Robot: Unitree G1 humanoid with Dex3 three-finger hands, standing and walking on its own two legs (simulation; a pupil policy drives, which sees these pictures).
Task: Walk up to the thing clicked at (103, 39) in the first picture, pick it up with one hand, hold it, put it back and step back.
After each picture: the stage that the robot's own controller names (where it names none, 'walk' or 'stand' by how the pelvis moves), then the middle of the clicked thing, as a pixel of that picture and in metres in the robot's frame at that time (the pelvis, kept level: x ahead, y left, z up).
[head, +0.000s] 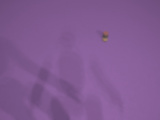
stand; (105, 36) +1.46 -0.30 -0.72
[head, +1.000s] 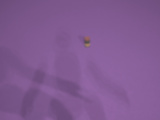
walk; (87, 41) +1.36 +0.04 -0.70
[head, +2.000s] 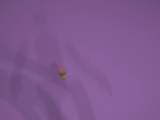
walk; (62, 73) +0.85 +0.23 -0.71
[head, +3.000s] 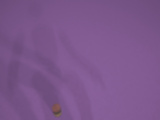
walk; (56, 110) +0.51 +0.19 -0.70
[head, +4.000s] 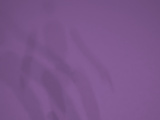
stand; out of the picture +0.35 +0.19 -0.70
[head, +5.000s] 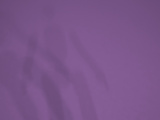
stand; out of the picture +0.32 +0.17 -0.72
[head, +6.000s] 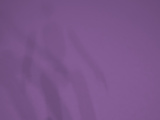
stand; out of the picture +0.33 +0.19 -0.73
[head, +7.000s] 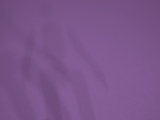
stand; out of the picture +0.32 +0.21 -0.73
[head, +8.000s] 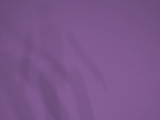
stand; out of the picture +0.31 +0.21 -0.73
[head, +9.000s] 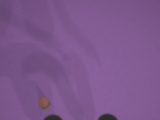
go down; (44, 103) +0.35 +0.21 -0.57
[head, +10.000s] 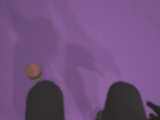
go down; (34, 72) +0.39 +0.23 -0.32
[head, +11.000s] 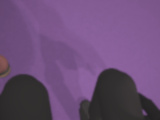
close in; out of the picture +0.38 +0.25 -0.25
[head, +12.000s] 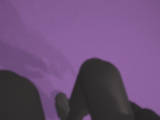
close; out of the picture +0.38 +0.27 -0.22
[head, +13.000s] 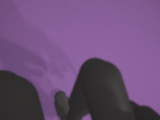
close; out of the picture +0.37 +0.27 -0.22
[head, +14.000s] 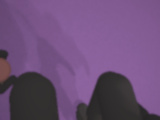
lift; out of the picture +0.32 +0.26 -0.13
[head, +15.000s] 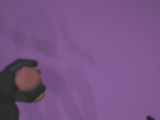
lift; (31, 86) +0.32 +0.17 +0.03
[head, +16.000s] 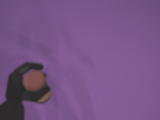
hold; (38, 87) +0.33 +0.16 +0.01
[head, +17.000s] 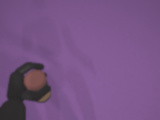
hold; (38, 87) +0.33 +0.17 +0.01
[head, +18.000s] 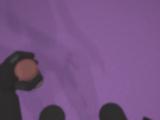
crouch; (30, 75) +0.37 +0.19 -0.06
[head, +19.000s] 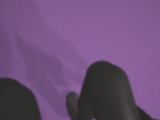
lower; out of the picture +0.39 +0.27 -0.20
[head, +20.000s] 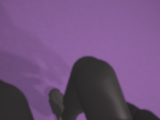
lower; out of the picture +0.41 +0.29 -0.22
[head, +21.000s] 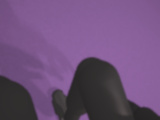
lower; out of the picture +0.40 +0.29 -0.22
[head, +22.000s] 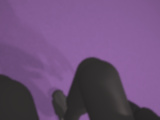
lower; out of the picture +0.39 +0.29 -0.22
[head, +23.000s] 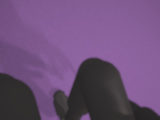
rest; out of the picture +0.38 +0.28 -0.22
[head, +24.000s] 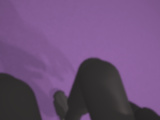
open; out of the picture +0.38 +0.26 -0.22
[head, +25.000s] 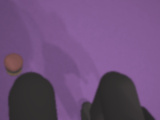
stand; (14, 65) +0.39 +0.23 -0.27
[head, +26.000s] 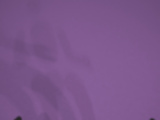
stand; out of the picture +0.33 +0.17 -0.64
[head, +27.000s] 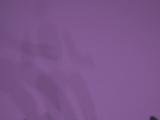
stand; out of the picture +0.34 +0.19 -0.66
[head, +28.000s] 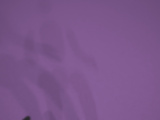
stand; out of the picture +0.34 +0.18 -0.67
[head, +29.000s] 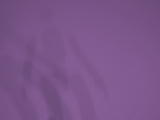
walk; out of the picture +0.36 +0.18 -0.72
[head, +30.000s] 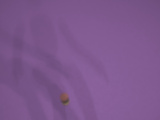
walk; (65, 99) +0.52 +0.18 -0.70
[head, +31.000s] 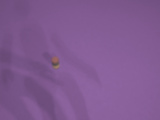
walk; (55, 63) +0.87 +0.22 -0.70
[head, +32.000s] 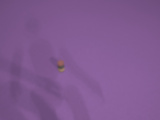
stand; (61, 66) +0.97 +0.20 -0.72
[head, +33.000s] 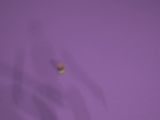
stand; (60, 68) +0.98 +0.22 -0.73
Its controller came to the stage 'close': yes
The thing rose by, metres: 0.71
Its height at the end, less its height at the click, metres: +0.00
